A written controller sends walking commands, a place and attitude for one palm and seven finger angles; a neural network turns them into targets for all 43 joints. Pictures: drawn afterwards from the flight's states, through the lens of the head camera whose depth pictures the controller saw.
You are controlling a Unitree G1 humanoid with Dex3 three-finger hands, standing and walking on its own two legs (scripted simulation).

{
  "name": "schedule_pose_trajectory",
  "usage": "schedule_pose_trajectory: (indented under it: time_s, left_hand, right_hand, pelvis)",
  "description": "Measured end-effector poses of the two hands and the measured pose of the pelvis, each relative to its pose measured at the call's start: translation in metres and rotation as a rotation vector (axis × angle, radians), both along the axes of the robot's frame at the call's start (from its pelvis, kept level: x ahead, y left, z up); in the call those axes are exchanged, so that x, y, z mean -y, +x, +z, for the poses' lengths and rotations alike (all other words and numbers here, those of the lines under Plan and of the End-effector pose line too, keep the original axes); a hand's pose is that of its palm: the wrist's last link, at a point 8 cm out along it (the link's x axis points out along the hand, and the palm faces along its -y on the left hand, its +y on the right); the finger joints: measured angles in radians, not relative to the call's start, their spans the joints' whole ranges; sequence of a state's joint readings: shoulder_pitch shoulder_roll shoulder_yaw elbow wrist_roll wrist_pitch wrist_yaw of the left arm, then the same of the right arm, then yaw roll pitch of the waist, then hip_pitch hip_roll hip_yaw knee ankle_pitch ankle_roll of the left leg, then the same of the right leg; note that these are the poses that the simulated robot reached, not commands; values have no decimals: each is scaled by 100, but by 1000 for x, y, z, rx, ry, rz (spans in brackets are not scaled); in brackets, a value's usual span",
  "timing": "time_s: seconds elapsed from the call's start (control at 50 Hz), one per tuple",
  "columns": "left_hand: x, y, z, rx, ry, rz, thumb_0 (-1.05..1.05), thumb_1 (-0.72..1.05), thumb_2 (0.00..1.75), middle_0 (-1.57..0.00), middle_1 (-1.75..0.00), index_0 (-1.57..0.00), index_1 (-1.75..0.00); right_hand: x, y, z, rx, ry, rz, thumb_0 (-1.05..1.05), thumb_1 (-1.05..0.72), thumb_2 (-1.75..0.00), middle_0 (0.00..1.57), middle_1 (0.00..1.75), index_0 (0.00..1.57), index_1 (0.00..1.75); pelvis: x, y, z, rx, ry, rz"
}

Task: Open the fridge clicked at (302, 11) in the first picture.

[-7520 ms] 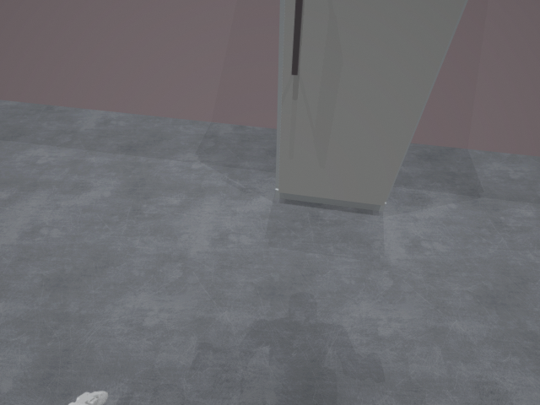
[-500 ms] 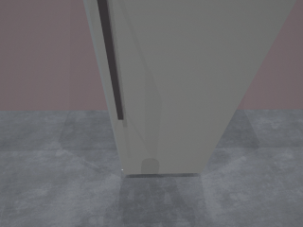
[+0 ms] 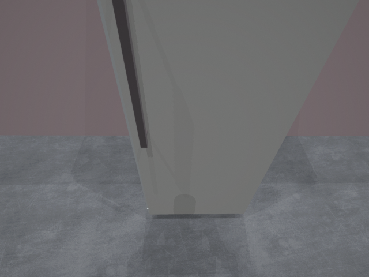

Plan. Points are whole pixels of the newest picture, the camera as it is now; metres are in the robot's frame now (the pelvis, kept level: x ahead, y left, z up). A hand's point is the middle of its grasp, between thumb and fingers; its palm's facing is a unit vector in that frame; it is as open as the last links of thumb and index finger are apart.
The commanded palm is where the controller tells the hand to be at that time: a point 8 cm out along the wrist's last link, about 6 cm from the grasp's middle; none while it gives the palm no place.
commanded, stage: look again from close up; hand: left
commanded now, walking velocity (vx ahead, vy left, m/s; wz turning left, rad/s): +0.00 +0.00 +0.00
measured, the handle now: (133, 71) +0.50 +0.16 +0.19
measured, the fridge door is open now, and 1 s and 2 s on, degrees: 0 0 0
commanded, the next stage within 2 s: none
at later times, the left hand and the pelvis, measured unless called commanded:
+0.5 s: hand out of the picture +0.00 +0.18 -0.18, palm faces +0.03 -0.98 -0.21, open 7.4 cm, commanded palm none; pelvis +0.00 +0.00 +0.00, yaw +0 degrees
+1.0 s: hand out of the picture -0.02 +0.18 -0.18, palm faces +0.05 -0.98 -0.19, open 7.4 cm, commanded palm none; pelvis -0.01 +0.00 +0.00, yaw +1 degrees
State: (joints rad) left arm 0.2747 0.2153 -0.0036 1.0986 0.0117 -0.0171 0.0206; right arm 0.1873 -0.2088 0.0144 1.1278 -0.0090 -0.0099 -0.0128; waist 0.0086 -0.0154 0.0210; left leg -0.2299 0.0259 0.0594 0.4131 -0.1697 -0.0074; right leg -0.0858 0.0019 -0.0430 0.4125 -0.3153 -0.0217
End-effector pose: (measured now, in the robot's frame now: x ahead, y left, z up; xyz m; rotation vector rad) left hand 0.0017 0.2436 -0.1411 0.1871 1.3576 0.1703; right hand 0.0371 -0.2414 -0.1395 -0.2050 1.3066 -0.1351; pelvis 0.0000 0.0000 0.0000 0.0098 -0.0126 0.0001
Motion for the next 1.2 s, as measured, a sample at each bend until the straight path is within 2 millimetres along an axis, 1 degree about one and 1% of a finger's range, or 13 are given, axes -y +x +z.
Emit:
schedule_pose_trajectory:
  time_s: [0.4,0.8,1.2]
  left_hand:
    - [10,-8,-2,-11,-14,20,0,90,90,-20,-30,-20,-30]
    - [14,-24,-5,-29,-31,39,0,90,90,-20,-30,-20,-30]
    - [12,-37,-6,-44,-43,51,0,90,90,-20,-30,-20,-30]
  right_hand:
    - [0,-3,-1,-8,4,-2,1,-91,-90,20,30,20,30]
    - [-8,-16,-1,-30,13,-8,1,-91,-90,20,30,20,30]
    - [-19,-26,-1,-35,18,-13,1,-91,-90,20,30,20,30]
  pelvis:
    - [4,2,0,7,-1,5]
    - [2,-3,0,12,-5,10]
    - [-5,-9,0,15,-9,13]
